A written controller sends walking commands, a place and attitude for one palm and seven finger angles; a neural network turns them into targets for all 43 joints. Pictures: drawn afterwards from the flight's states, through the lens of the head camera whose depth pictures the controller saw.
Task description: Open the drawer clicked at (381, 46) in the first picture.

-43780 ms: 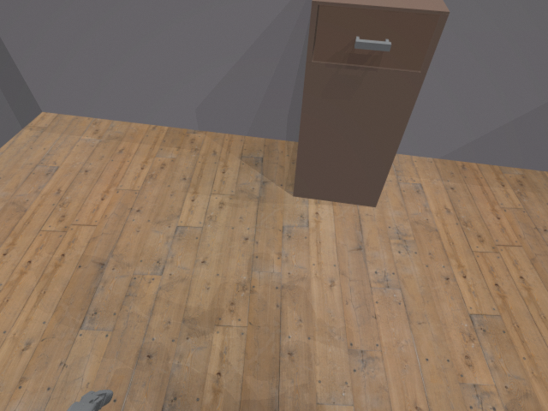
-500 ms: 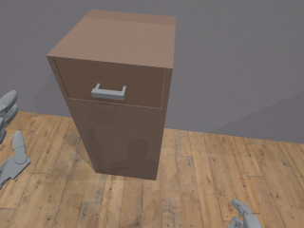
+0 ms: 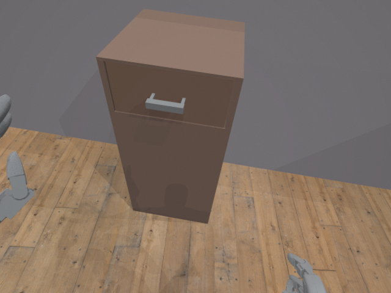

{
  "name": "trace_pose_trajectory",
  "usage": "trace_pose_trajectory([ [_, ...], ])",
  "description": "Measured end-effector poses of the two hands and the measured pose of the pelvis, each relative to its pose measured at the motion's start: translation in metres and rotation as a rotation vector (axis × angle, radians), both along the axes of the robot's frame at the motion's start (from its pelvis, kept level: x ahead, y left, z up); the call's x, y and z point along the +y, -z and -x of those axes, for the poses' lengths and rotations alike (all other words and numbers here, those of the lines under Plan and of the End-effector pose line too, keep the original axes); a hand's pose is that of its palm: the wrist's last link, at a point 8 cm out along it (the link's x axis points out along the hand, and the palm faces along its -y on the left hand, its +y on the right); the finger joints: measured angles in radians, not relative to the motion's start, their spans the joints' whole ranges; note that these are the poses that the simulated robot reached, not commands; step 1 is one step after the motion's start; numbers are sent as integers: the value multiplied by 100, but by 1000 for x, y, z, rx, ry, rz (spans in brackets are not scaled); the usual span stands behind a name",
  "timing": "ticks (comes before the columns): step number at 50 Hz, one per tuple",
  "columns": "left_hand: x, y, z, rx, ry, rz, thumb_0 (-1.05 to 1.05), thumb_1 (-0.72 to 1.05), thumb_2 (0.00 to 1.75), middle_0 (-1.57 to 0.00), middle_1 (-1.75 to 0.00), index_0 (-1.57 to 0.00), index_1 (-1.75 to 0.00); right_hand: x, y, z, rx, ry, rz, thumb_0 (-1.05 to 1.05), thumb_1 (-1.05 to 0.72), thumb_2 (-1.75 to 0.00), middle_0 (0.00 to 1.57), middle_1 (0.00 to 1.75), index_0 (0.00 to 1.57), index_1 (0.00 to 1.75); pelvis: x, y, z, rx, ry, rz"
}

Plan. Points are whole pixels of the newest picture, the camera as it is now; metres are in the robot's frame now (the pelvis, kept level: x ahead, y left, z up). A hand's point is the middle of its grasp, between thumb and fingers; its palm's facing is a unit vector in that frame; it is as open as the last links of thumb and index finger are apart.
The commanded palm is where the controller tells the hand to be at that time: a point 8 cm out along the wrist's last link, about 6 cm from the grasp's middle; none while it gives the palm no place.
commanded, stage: step back with the hand held close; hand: left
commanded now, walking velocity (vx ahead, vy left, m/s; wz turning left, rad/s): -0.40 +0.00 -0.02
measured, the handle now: (166, 102) +0.63 +0.13 +0.04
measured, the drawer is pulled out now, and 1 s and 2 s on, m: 0.00 0.00 0.00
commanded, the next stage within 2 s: stop stepping back and stand still in 0.26 s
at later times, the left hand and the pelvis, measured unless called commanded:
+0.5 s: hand out of the picture +0.00 +0.19 +0.25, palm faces +0.45 -0.71 -0.54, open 7.4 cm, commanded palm -0.02 +0.23 +0.23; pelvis -0.16 -0.05 -0.01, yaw -3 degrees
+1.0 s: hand out of the picture -0.07 +0.23 +0.23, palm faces +0.48 -0.72 -0.50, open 7.4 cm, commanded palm -0.13 +0.27 +0.23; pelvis -0.25 -0.02 +0.00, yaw +2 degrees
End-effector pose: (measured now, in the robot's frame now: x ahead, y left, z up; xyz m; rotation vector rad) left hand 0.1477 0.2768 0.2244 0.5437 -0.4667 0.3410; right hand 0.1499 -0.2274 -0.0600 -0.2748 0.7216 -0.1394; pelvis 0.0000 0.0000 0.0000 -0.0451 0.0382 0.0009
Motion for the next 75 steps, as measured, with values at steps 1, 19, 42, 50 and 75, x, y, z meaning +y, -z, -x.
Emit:
trace_pose_trajectory([
  [1,0,-2,2,-13,0,-2,1,89,90,-22,-30,-21,-30,1,0,4,5,-2,-4,2,-91,-89,21,30,20,30,0,-1,3,11,3,1],
  [19,-83,-12,118,104,323,-259,2,88,89,-22,-30,-22,-30,-44,23,128,-2,31,-65,2,-91,-89,21,30,20,30,-41,14,156,19,37,35],
  [42,-19,-7,243,62,34,-49,2,89,90,-21,-30,-21,-30,0,-8,223,-62,-44,-42,2,-91,-89,20,30,20,30,-13,-6,238,-49,-38,-39],
  [50,-8,-22,264,17,-78,-105,1,89,90,-21,-30,-21,-30,18,10,237,-56,-55,-145,2,-90,-89,21,30,21,30,-19,-2,252,-45,-35,-38],
  [75,14,0,238,88,-25,-57,1,89,90,-21,-30,-21,-30,20,7,236,-17,-5,-79,2,-91,-89,20,30,20,30,8,-4,248,-36,-34,-29],
])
